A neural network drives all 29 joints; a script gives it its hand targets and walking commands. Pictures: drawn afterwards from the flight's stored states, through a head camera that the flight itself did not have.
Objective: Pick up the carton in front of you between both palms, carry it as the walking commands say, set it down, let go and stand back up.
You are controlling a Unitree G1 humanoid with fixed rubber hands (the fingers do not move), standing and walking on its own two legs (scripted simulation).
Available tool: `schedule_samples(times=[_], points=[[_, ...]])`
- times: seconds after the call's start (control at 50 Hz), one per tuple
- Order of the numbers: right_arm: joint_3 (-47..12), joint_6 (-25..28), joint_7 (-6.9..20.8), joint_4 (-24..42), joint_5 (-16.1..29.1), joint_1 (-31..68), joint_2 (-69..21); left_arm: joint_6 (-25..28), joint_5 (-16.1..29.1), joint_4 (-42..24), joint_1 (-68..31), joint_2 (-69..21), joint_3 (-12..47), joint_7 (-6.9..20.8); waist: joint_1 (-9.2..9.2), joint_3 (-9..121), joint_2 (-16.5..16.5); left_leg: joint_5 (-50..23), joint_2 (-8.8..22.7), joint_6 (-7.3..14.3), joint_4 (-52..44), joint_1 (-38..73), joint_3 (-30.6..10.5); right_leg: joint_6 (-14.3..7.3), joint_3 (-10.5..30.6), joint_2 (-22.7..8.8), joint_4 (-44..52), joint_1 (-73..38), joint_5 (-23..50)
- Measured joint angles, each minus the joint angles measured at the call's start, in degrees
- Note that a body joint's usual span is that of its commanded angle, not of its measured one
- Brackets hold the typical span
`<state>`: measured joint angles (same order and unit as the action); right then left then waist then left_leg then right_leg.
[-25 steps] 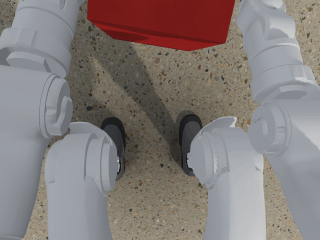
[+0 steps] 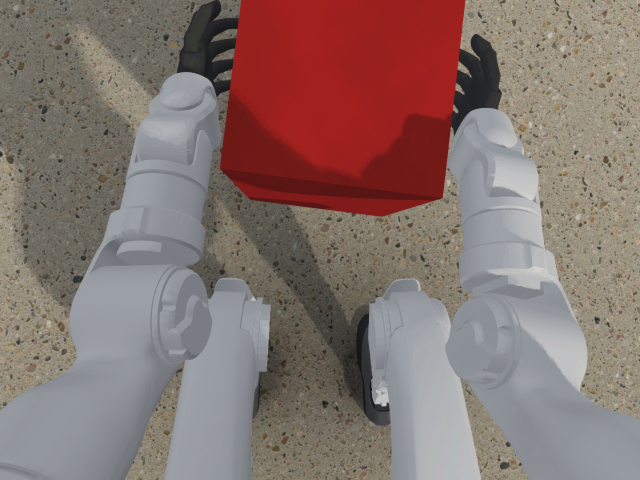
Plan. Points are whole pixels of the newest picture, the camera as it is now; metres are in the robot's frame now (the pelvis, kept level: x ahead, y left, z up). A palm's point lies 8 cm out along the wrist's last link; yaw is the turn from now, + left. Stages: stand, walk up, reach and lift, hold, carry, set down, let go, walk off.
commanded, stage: reach and lift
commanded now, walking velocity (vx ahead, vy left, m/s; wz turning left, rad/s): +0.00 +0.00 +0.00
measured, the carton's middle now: (332, 120) +0.53 -0.01 -0.15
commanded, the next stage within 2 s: none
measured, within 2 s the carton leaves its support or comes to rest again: neither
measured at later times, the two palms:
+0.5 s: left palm (142, 45) +0.49 +0.14 +0.07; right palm (566, 85) +0.48 -0.16 +0.07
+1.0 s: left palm out of the picture +0.44 +0.14 +0.23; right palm out of the picture +0.43 -0.16 +0.23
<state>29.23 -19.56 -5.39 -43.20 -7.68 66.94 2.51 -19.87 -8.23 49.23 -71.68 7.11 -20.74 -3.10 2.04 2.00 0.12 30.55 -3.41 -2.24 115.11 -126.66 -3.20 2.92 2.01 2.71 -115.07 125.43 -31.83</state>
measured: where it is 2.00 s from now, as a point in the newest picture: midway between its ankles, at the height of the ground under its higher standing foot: (311, 386)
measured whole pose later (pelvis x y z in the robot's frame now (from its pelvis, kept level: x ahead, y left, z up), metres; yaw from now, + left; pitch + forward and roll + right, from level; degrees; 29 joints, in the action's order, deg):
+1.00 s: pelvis +0.06 +0.00 +0.25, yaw +0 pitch +26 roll +0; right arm 23.7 -21.9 -1.4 -31.5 -12.8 32.3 -7.0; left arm -22.0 -13.9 31.8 -32.8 -7.0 -21.7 -0.7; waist 0.8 12.1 0.3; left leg 24.1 -1.9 -0.9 65.1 -67.3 -3.0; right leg 1.4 3.6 2.0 -65.1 67.0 -24.4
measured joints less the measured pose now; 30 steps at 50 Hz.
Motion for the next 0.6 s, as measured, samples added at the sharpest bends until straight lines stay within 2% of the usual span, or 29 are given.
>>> schedule_samples(times=[0.06,0.14,0.28,0.42,0.6], points=[[2.66,-1.08,1.23,0.39,-4.12,-0.79,-1.53,-0.65,-3.66,0.32,0.78,-1.46,-3.22,1.28,-0.04,2.18,-0.61,-1.49,-0.10,0.04,-3.94,1.89,-0.33,-0.25,-0.26,-0.24,4.02,-1.97,1.48],[3.98,-2.06,2.21,2.01,-6.37,-1.65,-2.40,-1.11,-6.34,-0.83,1.58,-2.98,-5.39,2.04,-0.15,3.55,-0.91,-3.06,-0.03,0.03,-8.16,4.02,-0.46,-0.27,-0.17,-0.03,8.43,-3.98,3.39],[2.83,-4.05,2.84,5.90,-5.83,-3.66,-2.82,-2.84,-6.84,-5.83,4.25,-4.99,-5.97,2.41,-0.49,4.94,-0.69,-4.09,0.41,0.38,-13.07,7.71,-0.04,-0.01,0.55,0.56,13.44,-7.26,4.93],[0.59,-5.30,2.87,9.29,-5.04,-9.19,-4.40,-4.53,-5.62,-11.10,11.04,-6.82,-4.45,2.43,-0.59,7.56,-0.23,-3.49,0.59,0.50,-17.98,14.08,0.28,-0.25,0.95,0.34,18.07,-13.41,4.29],[-1.07,-4.41,2.95,9.77,-4.68,-17.87,-6.58,-4.09,-5.42,-13.12,20.58,-9.33,-3.41,2.40,-0.37,11.00,-0.21,-2.99,0.66,0.73,-26.32,26.27,-0.04,-0.76,0.77,-0.22,26.47,-25.73,3.72]])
